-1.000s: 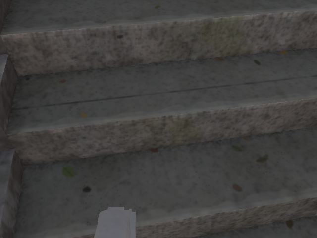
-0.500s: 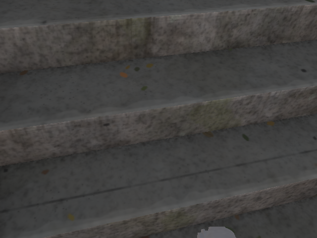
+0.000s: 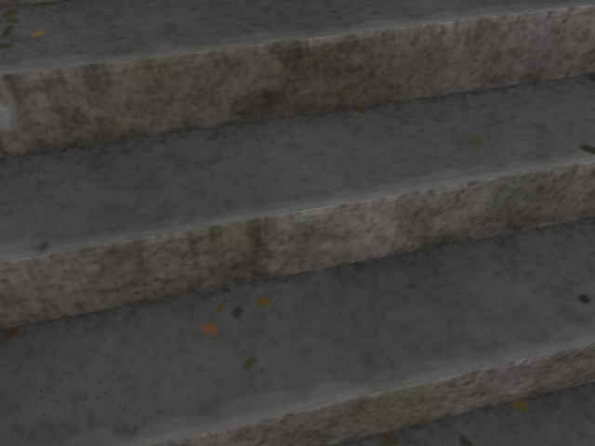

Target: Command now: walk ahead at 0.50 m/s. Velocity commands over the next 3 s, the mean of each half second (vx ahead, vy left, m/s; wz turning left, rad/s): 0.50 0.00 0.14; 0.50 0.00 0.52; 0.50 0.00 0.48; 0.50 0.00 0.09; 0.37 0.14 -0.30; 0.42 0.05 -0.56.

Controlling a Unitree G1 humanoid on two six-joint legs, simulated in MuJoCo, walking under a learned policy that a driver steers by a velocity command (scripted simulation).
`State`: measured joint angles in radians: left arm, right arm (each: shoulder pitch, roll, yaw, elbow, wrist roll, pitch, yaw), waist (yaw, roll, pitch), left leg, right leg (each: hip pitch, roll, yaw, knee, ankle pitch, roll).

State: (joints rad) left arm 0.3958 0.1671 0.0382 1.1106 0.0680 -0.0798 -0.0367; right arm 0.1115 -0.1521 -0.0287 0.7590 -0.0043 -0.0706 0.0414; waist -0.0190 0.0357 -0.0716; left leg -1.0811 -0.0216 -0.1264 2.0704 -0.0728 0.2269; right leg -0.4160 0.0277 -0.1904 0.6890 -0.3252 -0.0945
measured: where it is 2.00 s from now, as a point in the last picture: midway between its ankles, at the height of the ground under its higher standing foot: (169, 51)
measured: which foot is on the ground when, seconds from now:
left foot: up 0.00-0.24, down 0.26-0.80, up 0.82-1.00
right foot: down 0.00-0.28, up 0.30-0.74, down 0.76-1.00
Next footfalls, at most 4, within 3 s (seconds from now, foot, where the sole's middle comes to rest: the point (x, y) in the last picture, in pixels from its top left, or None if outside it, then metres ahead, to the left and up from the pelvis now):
0.26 left None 0.30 0.10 -0.58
0.76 right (357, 330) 0.62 -0.09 -0.40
1.32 left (164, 192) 0.81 0.26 -0.23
1.78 right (204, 22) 1.12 0.20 -0.05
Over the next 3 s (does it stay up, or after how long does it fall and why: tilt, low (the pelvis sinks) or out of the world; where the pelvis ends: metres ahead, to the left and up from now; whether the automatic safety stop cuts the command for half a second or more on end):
stays up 1.39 0.43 0.89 its command is cut before an obstacle after 2.2 s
